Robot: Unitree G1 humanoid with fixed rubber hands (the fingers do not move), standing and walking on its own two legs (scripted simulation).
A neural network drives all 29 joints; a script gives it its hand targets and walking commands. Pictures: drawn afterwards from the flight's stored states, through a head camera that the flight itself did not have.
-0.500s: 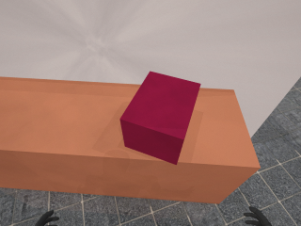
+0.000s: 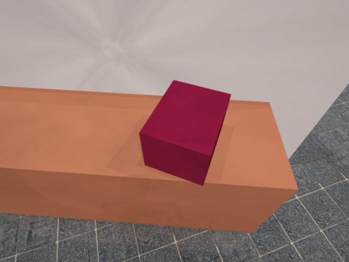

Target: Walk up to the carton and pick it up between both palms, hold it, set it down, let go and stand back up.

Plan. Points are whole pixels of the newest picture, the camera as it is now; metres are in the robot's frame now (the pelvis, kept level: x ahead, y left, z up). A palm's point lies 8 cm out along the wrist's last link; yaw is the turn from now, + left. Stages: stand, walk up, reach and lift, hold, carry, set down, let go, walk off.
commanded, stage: walk up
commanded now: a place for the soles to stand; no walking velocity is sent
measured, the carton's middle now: (187, 130) +0.57 -0.04 -0.13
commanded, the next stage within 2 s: none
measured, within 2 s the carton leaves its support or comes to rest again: neither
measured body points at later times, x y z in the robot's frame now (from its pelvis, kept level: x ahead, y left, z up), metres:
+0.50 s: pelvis +0.03 -0.02 -0.01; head +0.03 -0.01 +0.43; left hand +0.10 +0.31 -0.13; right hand +0.09 -0.33 -0.13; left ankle -0.02 +0.16 -0.75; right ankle +0.06 -0.14 -0.75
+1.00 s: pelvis +0.11 -0.02 -0.01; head +0.12 -0.01 +0.44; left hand +0.19 +0.28 -0.14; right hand +0.27 -0.32 -0.09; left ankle +0.12 +0.09 -0.75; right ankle +0.07 -0.14 -0.75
